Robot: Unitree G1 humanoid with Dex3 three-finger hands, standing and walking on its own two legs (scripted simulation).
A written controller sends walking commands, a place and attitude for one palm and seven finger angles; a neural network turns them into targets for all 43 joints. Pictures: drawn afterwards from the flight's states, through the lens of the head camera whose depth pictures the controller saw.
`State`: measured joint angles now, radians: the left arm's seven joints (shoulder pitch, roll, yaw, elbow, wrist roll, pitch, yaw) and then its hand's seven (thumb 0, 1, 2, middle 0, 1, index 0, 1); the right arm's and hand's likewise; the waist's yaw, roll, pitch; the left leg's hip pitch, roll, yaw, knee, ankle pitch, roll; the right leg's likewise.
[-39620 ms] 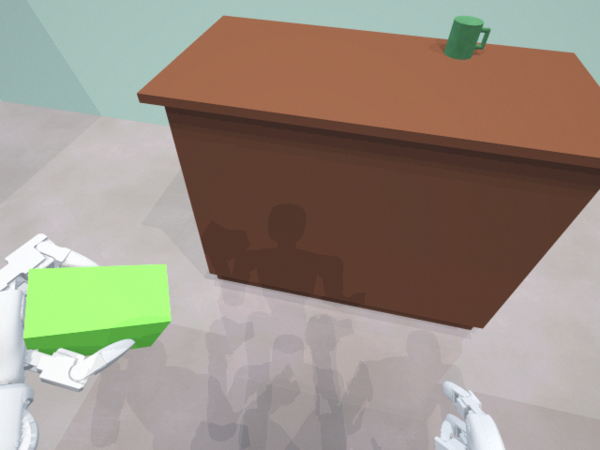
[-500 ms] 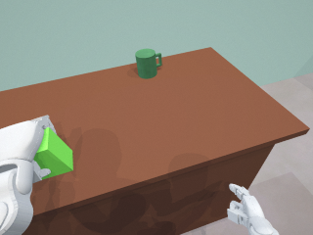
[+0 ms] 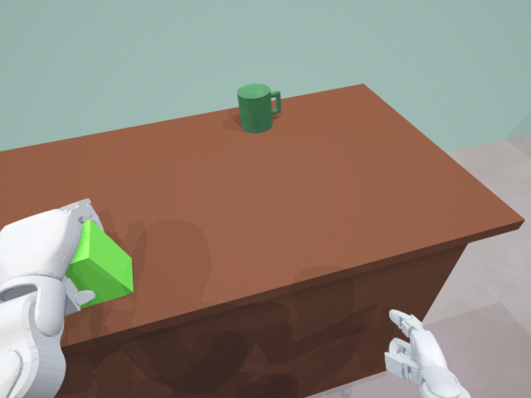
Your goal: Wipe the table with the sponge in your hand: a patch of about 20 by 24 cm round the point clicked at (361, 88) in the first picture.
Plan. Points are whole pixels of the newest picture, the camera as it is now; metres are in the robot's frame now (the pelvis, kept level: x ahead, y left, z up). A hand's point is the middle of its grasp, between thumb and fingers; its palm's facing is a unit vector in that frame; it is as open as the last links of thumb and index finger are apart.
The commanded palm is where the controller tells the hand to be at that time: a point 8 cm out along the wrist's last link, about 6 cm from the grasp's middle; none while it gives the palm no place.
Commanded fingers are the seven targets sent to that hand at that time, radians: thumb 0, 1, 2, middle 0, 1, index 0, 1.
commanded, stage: lift the sponge slowly off the table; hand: left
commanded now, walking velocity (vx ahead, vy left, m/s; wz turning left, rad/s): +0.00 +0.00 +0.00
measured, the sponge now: (82, 276) +0.22 +0.30 +0.11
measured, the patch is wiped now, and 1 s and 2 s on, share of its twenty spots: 1.00 1.00 1.00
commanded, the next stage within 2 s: bring the sponge back beside the body in 1.80 s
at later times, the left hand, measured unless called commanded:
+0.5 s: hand (71, 260) +0.21 +0.29 +0.16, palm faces +0.08 -0.05 -1.00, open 10.0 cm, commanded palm +0.18 +0.29 +0.22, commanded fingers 0.00 0.10 1.30 -1.20 -1.60 -1.20 -1.60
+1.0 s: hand (58, 245) +0.21 +0.30 +0.18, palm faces +0.10 -0.04 -0.99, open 10.0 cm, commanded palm +0.18 +0.29 +0.25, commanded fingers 0.00 0.10 1.30 -1.20 -1.60 -1.20 -1.60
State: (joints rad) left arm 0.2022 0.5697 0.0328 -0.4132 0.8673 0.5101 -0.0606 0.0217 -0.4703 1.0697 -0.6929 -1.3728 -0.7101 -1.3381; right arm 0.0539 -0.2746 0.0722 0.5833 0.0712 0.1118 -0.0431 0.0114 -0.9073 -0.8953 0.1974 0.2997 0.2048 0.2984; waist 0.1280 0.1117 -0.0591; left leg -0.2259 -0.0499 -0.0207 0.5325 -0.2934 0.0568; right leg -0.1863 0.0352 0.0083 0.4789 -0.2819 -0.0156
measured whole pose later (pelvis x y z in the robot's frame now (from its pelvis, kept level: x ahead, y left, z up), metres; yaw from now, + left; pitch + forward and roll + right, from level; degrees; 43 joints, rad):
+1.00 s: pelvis -0.03 -0.03 +0.00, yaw +1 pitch -4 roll +0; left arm -0.04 0.69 0.05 -0.21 0.80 0.42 -0.21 0.00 -0.49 1.07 -0.72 -1.35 -0.74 -1.32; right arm 0.03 -0.29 0.08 0.62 0.07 0.07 -0.09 0.01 -0.91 -0.90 0.20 0.30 0.21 0.30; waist 0.14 0.12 -0.01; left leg -0.18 -0.03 -0.05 0.48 -0.23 0.02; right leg -0.14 0.05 -0.01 0.45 -0.24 -0.05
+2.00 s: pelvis -0.03 -0.02 +0.00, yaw +1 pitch -4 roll +0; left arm -0.18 0.73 0.02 -0.26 0.79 0.50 -0.30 0.00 -0.49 1.07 -0.73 -1.35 -0.74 -1.32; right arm 0.01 -0.29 0.09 0.60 0.08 0.08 -0.10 0.01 -0.91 -0.90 0.20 0.30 0.21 0.30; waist 0.15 0.12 -0.01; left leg -0.19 -0.04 -0.04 0.47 -0.21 0.02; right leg -0.17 0.04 -0.01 0.46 -0.23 -0.05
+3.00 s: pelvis -0.05 -0.02 +0.00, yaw -1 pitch -6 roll +0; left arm 0.06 0.72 0.10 -0.57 0.68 0.53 -0.21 0.00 -0.50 1.07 -0.74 -1.34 -0.75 -1.31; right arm -0.01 -0.27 0.10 0.58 0.08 0.08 -0.11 0.01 -0.91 -0.90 0.20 0.30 0.21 0.30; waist 0.19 0.12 -0.01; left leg -0.17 -0.03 -0.02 0.49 -0.22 0.03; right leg -0.15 0.05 0.02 0.48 -0.22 -0.04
